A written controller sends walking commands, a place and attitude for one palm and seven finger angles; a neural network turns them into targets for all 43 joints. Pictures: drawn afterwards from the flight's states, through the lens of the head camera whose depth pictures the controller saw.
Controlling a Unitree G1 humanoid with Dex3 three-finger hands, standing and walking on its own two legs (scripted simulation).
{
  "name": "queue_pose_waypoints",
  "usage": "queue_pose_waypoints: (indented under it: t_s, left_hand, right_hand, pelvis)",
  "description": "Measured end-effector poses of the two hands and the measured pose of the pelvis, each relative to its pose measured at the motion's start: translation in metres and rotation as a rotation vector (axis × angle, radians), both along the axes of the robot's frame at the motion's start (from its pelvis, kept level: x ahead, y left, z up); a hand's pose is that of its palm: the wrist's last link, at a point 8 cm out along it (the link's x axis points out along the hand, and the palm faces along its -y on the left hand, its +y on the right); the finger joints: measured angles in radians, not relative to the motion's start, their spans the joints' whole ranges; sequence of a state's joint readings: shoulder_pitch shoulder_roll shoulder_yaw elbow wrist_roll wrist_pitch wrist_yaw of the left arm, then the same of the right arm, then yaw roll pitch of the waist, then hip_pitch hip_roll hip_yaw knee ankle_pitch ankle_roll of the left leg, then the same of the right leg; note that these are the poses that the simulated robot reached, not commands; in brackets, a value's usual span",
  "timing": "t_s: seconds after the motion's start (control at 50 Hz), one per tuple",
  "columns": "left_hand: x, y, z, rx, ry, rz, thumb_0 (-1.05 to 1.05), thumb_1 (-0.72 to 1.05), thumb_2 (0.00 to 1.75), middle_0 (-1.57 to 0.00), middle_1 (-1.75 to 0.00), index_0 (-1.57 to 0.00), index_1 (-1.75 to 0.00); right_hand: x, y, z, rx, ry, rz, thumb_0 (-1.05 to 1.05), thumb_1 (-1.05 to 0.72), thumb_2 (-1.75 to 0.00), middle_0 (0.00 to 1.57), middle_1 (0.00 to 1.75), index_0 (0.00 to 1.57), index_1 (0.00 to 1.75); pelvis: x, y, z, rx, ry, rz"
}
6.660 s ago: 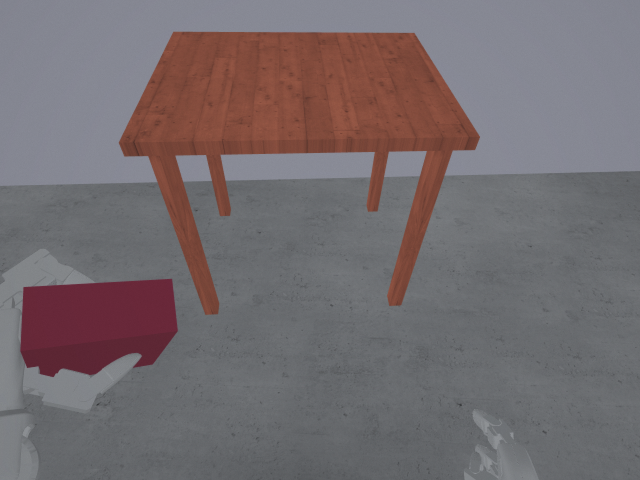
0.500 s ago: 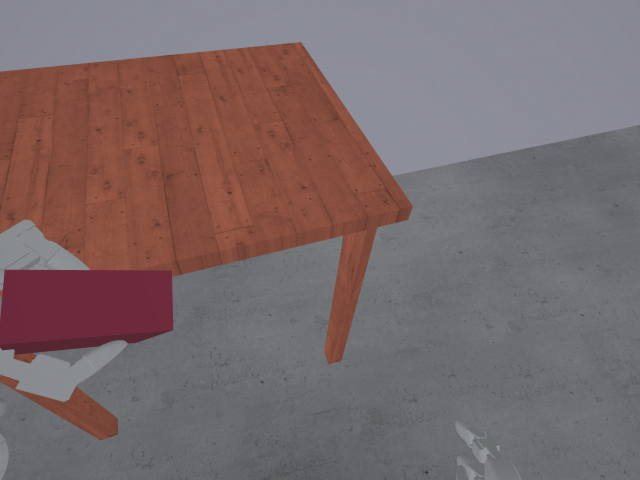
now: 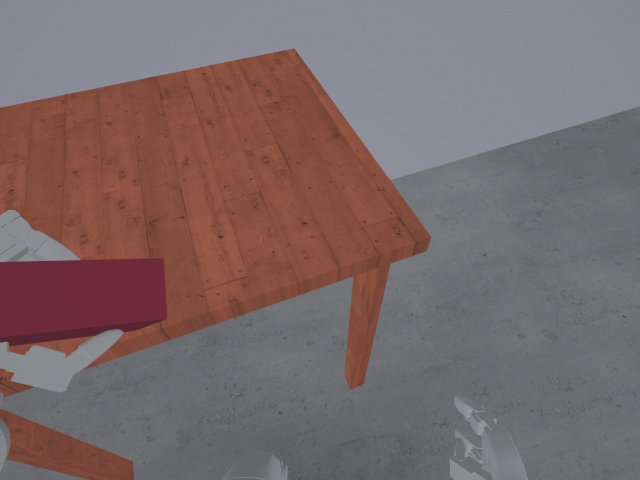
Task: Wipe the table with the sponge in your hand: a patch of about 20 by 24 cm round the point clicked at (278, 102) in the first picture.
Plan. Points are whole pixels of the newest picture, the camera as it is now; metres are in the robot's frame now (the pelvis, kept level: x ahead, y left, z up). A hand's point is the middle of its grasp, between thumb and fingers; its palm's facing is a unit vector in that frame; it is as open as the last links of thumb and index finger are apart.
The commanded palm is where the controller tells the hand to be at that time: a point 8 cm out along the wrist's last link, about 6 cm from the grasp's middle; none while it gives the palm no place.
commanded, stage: shuffle to correct the standing spot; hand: left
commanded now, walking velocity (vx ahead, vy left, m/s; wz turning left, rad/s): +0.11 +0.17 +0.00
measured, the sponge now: (102, 302) +0.24 +0.20 +0.18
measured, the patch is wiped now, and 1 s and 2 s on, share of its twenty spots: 0.00 0.00 0.00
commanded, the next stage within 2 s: come to a stop and stand still in 0.64 s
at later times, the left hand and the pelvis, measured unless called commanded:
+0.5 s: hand (54, 205) +0.32 +0.26 +0.21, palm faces +0.40 -0.75 -0.52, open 9.4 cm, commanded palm +0.26 +0.31 +0.20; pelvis +0.10 +0.03 +0.00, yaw +0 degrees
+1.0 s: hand out of the picture +0.32 +0.33 +0.20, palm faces +0.39 -0.83 -0.40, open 9.4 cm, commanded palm +0.26 +0.36 +0.20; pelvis +0.09 +0.09 +0.02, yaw -1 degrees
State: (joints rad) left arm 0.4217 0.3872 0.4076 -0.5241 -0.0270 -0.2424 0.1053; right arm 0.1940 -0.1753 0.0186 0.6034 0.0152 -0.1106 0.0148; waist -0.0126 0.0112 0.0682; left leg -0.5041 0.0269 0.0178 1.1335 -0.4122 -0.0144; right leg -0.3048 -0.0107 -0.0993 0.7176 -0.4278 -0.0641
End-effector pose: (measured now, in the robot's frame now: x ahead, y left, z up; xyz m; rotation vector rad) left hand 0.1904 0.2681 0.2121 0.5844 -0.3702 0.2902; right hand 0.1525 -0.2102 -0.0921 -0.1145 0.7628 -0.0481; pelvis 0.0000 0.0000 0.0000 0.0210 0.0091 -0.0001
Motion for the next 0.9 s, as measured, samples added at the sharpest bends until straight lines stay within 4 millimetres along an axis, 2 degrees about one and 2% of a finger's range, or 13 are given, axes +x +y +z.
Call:
queue_pose_waypoints:
  t_s: [0.08,0.14,0.24,0.32,0.38,0.44,0.48,0.56,0.64,0.72,0.82,0.9]
  left_hand:
    - [0.011,0.013,-0.001,0.007,0.068,0.042,-0.01,-0.43,1.03,-0.80,-1.39,-0.81,-1.39]
    - [0.025,0.028,-0.004,0.009,0.090,0.086,-0.01,-0.43,1.03,-0.81,-1.39,-0.81,-1.39]
    - [0.061,0.045,-0.012,-0.016,0.026,0.073,-0.01,-0.43,1.03,-0.80,-1.39,-0.81,-1.39]
    - [0.087,0.042,-0.007,-0.015,-0.006,0.016,-0.01,-0.43,1.03,-0.80,-1.39,-0.81,-1.39]
    - [0.091,0.033,0.006,0.013,-0.012,-0.016,-0.01,-0.43,1.03,-0.80,-1.39,-0.81,-1.39]
    - [0.089,0.028,0.017,0.062,-0.014,-0.009,-0.01,-0.43,1.03,-0.80,-1.39,-0.81,-1.39]
    - [0.089,0.029,0.019,0.075,-0.014,0.021,-0.01,-0.43,1.03,-0.80,-1.39,-0.81,-1.39]
    - [0.094,0.044,0.010,-0.018,0.021,0.111,-0.01,-0.43,1.03,-0.80,-1.39,-0.81,-1.39]
    - [0.100,0.055,-0.002,-0.082,0.071,0.159,-0.01,-0.43,1.03,-0.80,-1.39,-0.81,-1.39]
    - [0.107,0.058,-0.004,-0.098,0.077,0.117,-0.01,-0.43,1.03,-0.80,-1.39,-0.81,-1.39]
    - [0.113,0.075,0.004,-0.044,-0.002,0.005,-0.01,-0.43,1.03,-0.80,-1.39,-0.81,-1.39]
    - [0.109,0.097,0.003,-0.024,-0.011,0.001,-0.01,-0.43,1.03,-0.80,-1.39,-0.81,-1.39]
  right_hand:
    - [0.009,-0.005,0.003,-0.035,0.094,0.011,0.02,-0.90,-0.89,0.21,0.30,0.20,0.30]
    - [0.023,-0.008,0.007,-0.073,0.118,0.019,0.02,-0.90,-0.89,0.21,0.30,0.20,0.30]
    - [0.065,-0.006,0.006,-0.122,0.035,-0.025,0.02,-0.90,-0.89,0.21,0.30,0.20,0.30]
    - [0.096,0.009,0.016,-0.081,-0.066,-0.063,0.02,-0.90,-0.89,0.20,0.30,0.20,0.30]
    - [0.111,0.020,0.024,-0.042,-0.117,-0.066,0.02,-0.90,-0.89,0.20,0.30,0.20,0.30]
    - [0.120,0.026,0.020,-0.013,-0.135,-0.044,0.02,-0.90,-0.89,0.20,0.30,0.20,0.30]
    - [0.124,0.027,0.012,-0.008,-0.117,-0.022,0.01,-0.90,-0.89,0.21,0.30,0.20,0.30]
    - [0.121,0.026,0.006,-0.021,-0.010,0.009,0.01,-0.90,-0.89,0.21,0.30,0.20,0.30]
    - [0.117,0.024,0.013,-0.066,0.044,0.013,0.02,-0.90,-0.89,0.21,0.30,0.20,0.30]
    - [0.121,0.026,0.024,-0.120,0.036,-0.012,0.02,-0.90,-0.89,0.21,0.30,0.20,0.30]
    - [0.131,0.040,0.033,-0.174,-0.033,-0.077,0.02,-0.90,-0.89,0.20,0.30,0.20,0.30]
    - [0.129,0.064,0.043,-0.140,-0.074,-0.078,0.02,-0.90,-0.89,0.20,0.30,0.20,0.30]
  pelvis:
    - [0.023,0.005,0.013,0.014,0.021,-0.001]
    - [0.038,0.012,0.017,0.029,0.021,-0.004]
    - [0.063,0.033,0.002,0.033,-0.009,-0.015]
    - [0.071,0.037,-0.001,0.040,-0.022,-0.008]
    - [0.082,0.036,0.002,0.036,-0.008,-0.017]
    - [0.093,0.032,0.000,0.029,-0.003,-0.016]
    - [0.099,0.031,-0.002,0.010,-0.009,-0.008]
    - [0.109,0.034,0.009,0.032,-0.012,-0.001]
    - [0.113,0.041,0.020,0.053,-0.010,0.001]
    - [0.112,0.054,0.023,0.062,-0.008,-0.005]
    - [0.110,0.082,0.009,0.020,-0.012,-0.016]
    - [0.102,0.088,0.011,0.016,-0.012,-0.019]
